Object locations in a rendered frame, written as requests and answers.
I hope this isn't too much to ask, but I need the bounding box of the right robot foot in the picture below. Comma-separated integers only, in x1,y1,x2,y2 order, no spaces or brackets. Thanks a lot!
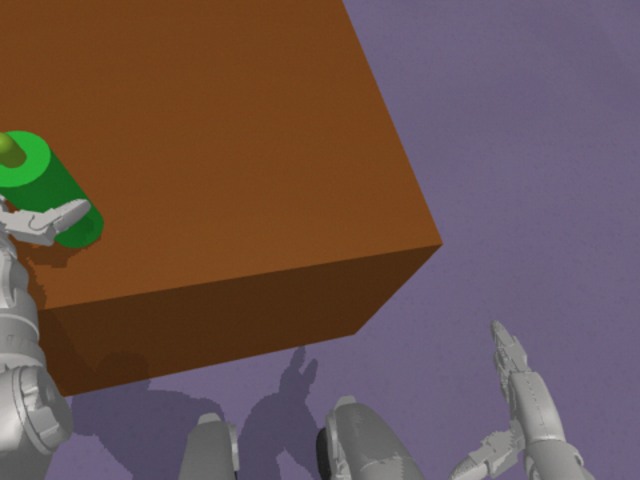
316,427,332,480

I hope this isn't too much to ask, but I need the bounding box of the right robot arm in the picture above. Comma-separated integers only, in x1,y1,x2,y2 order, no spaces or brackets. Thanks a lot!
523,440,595,480

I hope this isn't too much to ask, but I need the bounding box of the left robot arm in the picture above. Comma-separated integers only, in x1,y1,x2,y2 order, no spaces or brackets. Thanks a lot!
0,232,74,480

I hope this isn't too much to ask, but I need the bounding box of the right robot hand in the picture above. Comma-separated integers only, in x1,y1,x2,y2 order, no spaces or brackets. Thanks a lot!
449,320,566,480

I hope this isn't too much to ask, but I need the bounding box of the left robot hand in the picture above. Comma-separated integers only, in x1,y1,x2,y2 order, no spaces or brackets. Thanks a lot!
0,194,91,246

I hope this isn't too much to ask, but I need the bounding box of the bottle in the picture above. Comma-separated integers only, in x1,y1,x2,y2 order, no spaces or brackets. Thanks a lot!
0,131,104,248

